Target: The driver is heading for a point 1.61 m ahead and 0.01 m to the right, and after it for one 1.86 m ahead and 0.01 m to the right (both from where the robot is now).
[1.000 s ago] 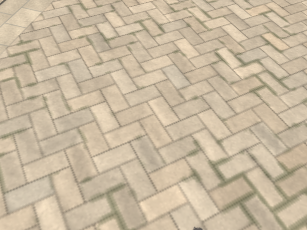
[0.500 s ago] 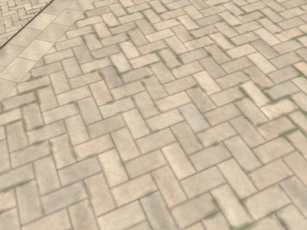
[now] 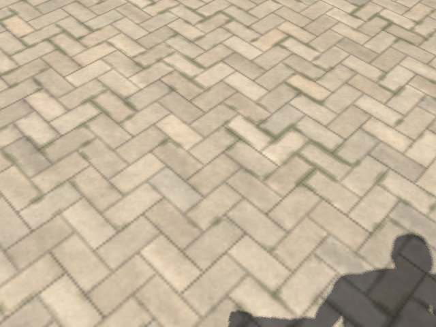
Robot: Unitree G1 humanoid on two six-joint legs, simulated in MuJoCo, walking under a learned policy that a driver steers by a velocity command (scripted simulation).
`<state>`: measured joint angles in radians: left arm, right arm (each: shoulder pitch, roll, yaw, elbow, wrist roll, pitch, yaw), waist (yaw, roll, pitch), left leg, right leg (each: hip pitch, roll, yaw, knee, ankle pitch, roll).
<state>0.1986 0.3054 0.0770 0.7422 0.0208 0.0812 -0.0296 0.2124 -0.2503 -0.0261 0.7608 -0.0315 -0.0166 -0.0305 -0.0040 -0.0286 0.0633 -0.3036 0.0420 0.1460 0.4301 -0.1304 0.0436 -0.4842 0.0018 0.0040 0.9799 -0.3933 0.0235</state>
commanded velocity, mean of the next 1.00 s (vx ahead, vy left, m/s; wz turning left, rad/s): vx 0.01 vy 0.00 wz -0.04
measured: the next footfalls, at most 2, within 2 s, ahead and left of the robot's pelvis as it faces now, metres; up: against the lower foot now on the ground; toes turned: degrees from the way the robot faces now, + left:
right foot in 0.14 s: +0.04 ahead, -0.12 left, +0.00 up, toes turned -6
left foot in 0.56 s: +0.06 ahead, +0.08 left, +0.00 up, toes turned -12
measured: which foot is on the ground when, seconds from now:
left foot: down 0.00-0.14, up 0.16-0.54, down 0.56-0.84, up 0.86-1.00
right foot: up 0.00-0.12, down 0.14-0.56, up 0.58-0.80, down 0.82-1.00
